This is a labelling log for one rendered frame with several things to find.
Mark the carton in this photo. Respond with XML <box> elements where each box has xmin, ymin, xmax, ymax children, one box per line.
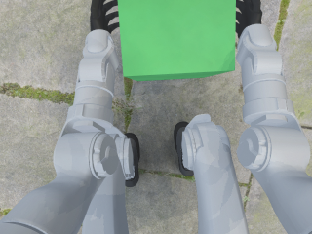
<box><xmin>117</xmin><ymin>0</ymin><xmax>236</xmax><ymax>82</ymax></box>

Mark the right robot shin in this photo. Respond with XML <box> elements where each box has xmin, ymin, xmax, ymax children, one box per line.
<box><xmin>181</xmin><ymin>114</ymin><xmax>231</xmax><ymax>171</ymax></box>

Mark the robot right hand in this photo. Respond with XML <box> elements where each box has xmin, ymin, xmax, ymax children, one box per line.
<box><xmin>235</xmin><ymin>0</ymin><xmax>262</xmax><ymax>39</ymax></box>

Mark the left robot upper arm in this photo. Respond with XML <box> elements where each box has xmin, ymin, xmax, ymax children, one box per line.
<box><xmin>0</xmin><ymin>131</ymin><xmax>119</xmax><ymax>234</ymax></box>

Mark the robot right foot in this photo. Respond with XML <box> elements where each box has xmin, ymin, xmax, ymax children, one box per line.
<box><xmin>174</xmin><ymin>121</ymin><xmax>194</xmax><ymax>176</ymax></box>

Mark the robot right forearm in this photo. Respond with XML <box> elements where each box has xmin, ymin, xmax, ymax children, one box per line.
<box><xmin>236</xmin><ymin>23</ymin><xmax>311</xmax><ymax>159</ymax></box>

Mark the robot left forearm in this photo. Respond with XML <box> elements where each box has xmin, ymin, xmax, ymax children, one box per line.
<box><xmin>53</xmin><ymin>29</ymin><xmax>120</xmax><ymax>164</ymax></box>

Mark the right robot upper arm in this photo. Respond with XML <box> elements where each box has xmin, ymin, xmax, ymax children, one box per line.
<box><xmin>236</xmin><ymin>124</ymin><xmax>312</xmax><ymax>234</ymax></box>

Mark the robot left hand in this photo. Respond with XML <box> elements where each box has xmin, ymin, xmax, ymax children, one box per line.
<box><xmin>90</xmin><ymin>0</ymin><xmax>120</xmax><ymax>34</ymax></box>

